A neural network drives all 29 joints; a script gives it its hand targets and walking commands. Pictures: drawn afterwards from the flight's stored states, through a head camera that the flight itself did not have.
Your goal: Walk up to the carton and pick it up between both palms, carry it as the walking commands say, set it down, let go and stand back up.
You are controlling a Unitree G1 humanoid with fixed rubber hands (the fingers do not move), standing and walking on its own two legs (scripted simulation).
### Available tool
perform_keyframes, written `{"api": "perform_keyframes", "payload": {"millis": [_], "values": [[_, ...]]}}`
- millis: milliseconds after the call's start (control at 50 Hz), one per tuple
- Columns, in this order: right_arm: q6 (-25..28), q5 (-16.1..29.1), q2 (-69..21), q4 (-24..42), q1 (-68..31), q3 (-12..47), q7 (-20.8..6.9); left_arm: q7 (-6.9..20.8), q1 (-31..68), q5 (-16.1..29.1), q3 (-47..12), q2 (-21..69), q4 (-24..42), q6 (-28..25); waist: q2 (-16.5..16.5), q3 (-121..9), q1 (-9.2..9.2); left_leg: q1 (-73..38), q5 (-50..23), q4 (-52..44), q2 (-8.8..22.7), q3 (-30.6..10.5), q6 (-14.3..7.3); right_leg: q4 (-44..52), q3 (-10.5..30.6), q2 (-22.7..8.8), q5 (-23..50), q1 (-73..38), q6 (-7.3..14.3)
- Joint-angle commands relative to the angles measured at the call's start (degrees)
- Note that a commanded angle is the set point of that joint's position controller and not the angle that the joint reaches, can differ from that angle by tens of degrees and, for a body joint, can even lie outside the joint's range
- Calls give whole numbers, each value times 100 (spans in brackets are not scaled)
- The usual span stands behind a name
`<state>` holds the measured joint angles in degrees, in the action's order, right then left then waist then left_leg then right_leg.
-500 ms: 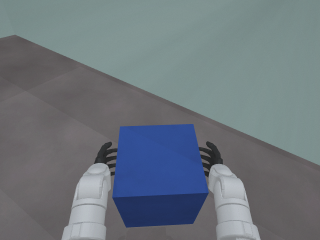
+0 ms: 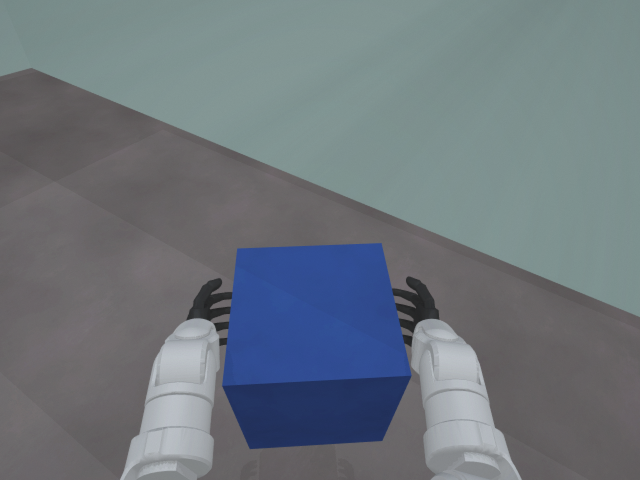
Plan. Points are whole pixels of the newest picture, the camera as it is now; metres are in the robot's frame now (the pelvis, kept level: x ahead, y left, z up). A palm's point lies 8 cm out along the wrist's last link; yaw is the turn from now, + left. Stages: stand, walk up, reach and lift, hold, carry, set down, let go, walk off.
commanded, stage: set down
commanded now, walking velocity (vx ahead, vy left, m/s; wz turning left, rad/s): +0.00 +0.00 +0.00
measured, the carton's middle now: (313, 349) +0.33 +0.02 -0.05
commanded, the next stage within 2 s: none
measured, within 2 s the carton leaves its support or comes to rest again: neither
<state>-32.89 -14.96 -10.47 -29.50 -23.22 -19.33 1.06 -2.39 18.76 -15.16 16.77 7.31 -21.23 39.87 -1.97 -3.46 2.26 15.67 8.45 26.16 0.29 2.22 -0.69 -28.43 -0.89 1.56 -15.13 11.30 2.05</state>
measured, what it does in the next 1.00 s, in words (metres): lowers itself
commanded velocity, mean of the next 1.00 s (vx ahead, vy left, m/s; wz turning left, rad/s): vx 0.00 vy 0.00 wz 0.00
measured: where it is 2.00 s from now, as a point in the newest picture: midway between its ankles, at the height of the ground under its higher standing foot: outside the picture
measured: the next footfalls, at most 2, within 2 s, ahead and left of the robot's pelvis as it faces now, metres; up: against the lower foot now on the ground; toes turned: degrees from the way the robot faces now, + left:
none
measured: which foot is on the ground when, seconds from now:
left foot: down 0.00-1.00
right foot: down 0.00-1.00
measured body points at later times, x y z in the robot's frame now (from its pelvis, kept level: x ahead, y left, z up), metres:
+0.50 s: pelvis +0.00 +0.00 -0.01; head +0.05 +0.02 +0.44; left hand +0.30 +0.17 -0.06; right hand +0.33 -0.13 -0.05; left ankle +0.06 +0.11 -0.74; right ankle +0.00 -0.10 -0.74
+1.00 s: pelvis -0.03 +0.00 -0.07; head +0.16 +0.01 +0.34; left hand +0.30 +0.16 -0.18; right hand +0.32 -0.14 -0.17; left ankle +0.06 +0.11 -0.74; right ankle +0.00 -0.10 -0.74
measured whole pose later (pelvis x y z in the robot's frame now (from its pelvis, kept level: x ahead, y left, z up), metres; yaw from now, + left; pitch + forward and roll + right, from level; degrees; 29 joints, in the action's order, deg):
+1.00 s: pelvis -0.03 +0.00 -0.07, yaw +0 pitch +24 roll +1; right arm 3.6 -9.6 -4.0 -41.1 -25.1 -11.4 6.2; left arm -5.6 22.2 -9.7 16.4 4.5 -38.9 -2.1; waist -2.1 -0.4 0.9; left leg 61.7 14.5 52.1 0.3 1.4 -0.7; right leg -56.7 -0.9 1.7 -22.7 58.2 2.2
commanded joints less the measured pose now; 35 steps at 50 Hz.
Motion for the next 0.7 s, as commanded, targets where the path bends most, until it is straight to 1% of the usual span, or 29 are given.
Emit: {"api": "perform_keyframes", "payload": {"millis": [0, 20, 40, 60, 80, 100, 120, 140, 160, 180, 200, 220, 240, 260, 280, 300, 320, 340, 360, 380, 400, 460, 480, 520, 560, 580, 600, 660, 680], "values": [[189, 823, -5525, -110, -2368, 2845, -1535, 1595, 2822, 1236, -2890, 5973, 39, -640, -8, -1431, -124, -2120, -1198, -56, -283, -829, 53, 734, 798, 98, 837, 638, 92], [232, 738, -5356, -221, -2539, 2763, -1505, 1583, 2622, 1080, -2419, 5732, -318, -637, -64, -1054, 78, -2045, -884, -34, -262, -754, 6, 846, 928, -54, 530, 768, 92], [317, 710, -5468, -218, -2371, 2613, -1461, 1606, 2930, 1221, -2799, 5815, -9, -779, -253, -1271, -216, -2080, -1103, -6, -247, -846, -7, 702, 822, 101, 700, 815, 77], [354, 779, -5324, -281, -2494, 2700, -1464, 1561, 2825, 1066, -2588, 5672, -109, -828, 87, -1088, 1, -2005, -907, -32, -242, -794, 0, 735, 839, 38, 404, 954, 80], [485, 707, -5263, -354, -2711, 2463, -1466, 1567, 2936, 967, -2437, 5656, -548, -865, 224, -946, -48, -1856, -447, 34, -296, -726, 2, 724, 882, -3, 54, 1193, 127], [519, 635, -5263, -531, -2714, 2441, -1447, 1548, 3037, 947, -2298, 5574, -559, -936, -18, -865, -10, -1735, -261, 72, -289, -722, -17, 684, 838, -13, -132, 1141, 151], [571, 608, -5301, -698, -2503, 2331, -1430, 1516, 2952, 874, -2305, 5600, -518, -1043, 249, -965, -31, -1571, -573, 137, -314, -728, -10, 592, 818, 31, 244, 1122, 135], [662, 508, -5292, -902, -2360, 2151, -1404, 1498, 3462, 956, -2485, 5473, -195, -1214, 16, -838, -227, -1656, -357, 171, -286, -780, -24, 590, 826, -3, -39, 1540, 168], [683, 429, -5211, -1168, -2286, 1986, -1422, 1434, 3214, 782, -2153, 5381, -485, -1175, 366, -586, -106, -1571, -305, 166, -310, -733, 11, 639, 882, -73, -114, 1617, 219], [847, 491, -5189, -1052, -2596, 1942, -1421, 1407, 3316, 747, -2165, 5393, -614, -1282, 193, -806, -153, -1662, -10, 194, -331, -788, -20, 571, 836, -16, -426, 1802, 249], [965, 483, -5085, -999, -2825, 1972, -1422, 1384, 3316, 710, -2005, 5452, -739, -1383, 371, -548, -86, -1494, 92, 333, -327, -662, 15, 553, 860, -79, -542, 2009, 293], [1037, 378, -5094, -1091, -2673, 1929, -1394, 1331, 3319, 644, -1938, 5362, -899, -1503, 131, -630, -138, -1519, -119, 316, -278, -805, -55, 475, 857, -30, -230, 2165, 280], [1118, 335, -4813, -1184, -2685, 1734, -1392, 1350, 3300, 545, -1742, 5228, -900, -1554, 323, -514, -112, -1120, 98, 423, -356, -710, -1, 461, 875, -95, -460, 2171, 325], [1221, 267, -4843, -1143, -2753, 1788, -1349, 1318, 3172, 540, -1777, 5318, -1148, -1654, 29, -593, -215, -1299, 44, 434, -316, -753, -75, 388, 846, -3, -407, 2246, 257], [1337, 267, -4933, -1185, -2797, 1781, -1348, 1307, 3461, 569, -1817, 5263, -943, -1812, 224, -839, -132, -925, -189, 464, -354, -776, -74, 263, 862, 30, -66, 2054, 267], [1462, 211, -4916, -1249, -2540, 1847, -1299, 1287, 3332, 637, -1994, 5321, -862, -1989, -124, -1093, -290, -928, -387, 593, -354, -849, -103, 163, 883, 41, 103, 1972, 246], [1589, 225, -4863, -1194, -2677, 1876, -1288, 1276, 3252, 548, -1870, 5333, -1112, -2075, 179, -1017, -221, -711, -599, 656, -341, -815, -101, 83, 873, 31, 327, 2143, 221], [1701, 327, -5021, -1172, -2725, 2141, -1266, 1235, 3265, 552, -1880, 5381, -985, -2235, 59, -1300, 12, -702, -681, 763, -389, -767, -118, -35, 903, 55, 345, 1991, 209], [1808, 306, -4910, -1036, -2737, 2200, -1217, 1215, 2942, 412, -1708, 5184, -1263, -2295, 87, -1075, 73, -488, -771, 759, -407, -753, -130, -27, 917, 40, 431, 2132, 185], [1872, 258, -4945, -1319, -2531, 2108, -1187, 1222, 3322, 628, -2010, 5264, -1022, -2449, -21, -1512, -230, -585, -834, 889, -392, -817, -133, -189, 868, 112, 577, 2096, 159], [2025, 316, -4899, -1252, -2693, 2203, -1195, 1187, 3502, 603, -2116, 5198, -857, -2570, 248, -1594, -77, -342, -699, 931, -411, -774, -75, -328, 898, 117, 434, 2179, 203], [2155, 90, -4539, -1281, -2618, 1916, -1097, 1128, 3040, 378, -1892, 5083, -1408, -2632, 333, -1375, -281, -24, -466, 1046, -447, -821, -85, -490, 879, 186, 241, 2549, 169], [2290, 124, -4604, -1123, -2786, 2161, -1095, 1074, 2875, 338, -1850, 5215, -1377, -2759, 166, -1673, -113, 50, -484, 1150, -488, -805, -71, -549, 863, 190, 158, 2541, 151], [2504, 121, -4573, -1230, -2418, 2200, -1079, 1078, 3332, 597, -2246, 4970, -1029, -3070, -79, -1937, -389, 155, -1097, 1334, -475, -941, -105, -797, 858, 259, 711, 2807, 109], [2689, 175, -4332, -1244, -2477, 2139, -1020, 963, 3066, 459, -2341, 4873, -1150, -3197, 478, -2087, -347, 263, -1124, 1454, -499, -891, -34, -969, 872, 306, 608, 3105, 95], [2740, 132, -4314, -1483, -2478, 2158, -971, 892, 3397, 448, -2308, 4680, -917, -3313, 449, -2012, -170, 549, -738, 1516, -499, -847, -24, -1071, 888, 314, 285, 3208, 116], [2873, 37, -4233, -1372, -2290, 2027, -918, 843, 3361, 489, -2475, 4715, -1100, -3400, 379, -2072, -588, 338, -772, 1612, -522, -975, -42, -1210, 840, 352, 263, 3478, 119], [3170, 379, -4078, -1034, -2963, 2652, -792, 680, 3162, 402, -2348, 4601, -1322, -3640, 277, -2468, 57, 784, -1118, 2007, -544, -833, -103, -1497, 929, 388, 568, 3469, 76], [3221, 352, -4170, -1104, -2748, 2632, -731, 658, 3273, 452, -2384, 4373, -1223, -3768, 1, -2579, -126, 834, -1043, 2071, -559, -930, -168, -1574, 887, 397, 496, 3617, 27]]}}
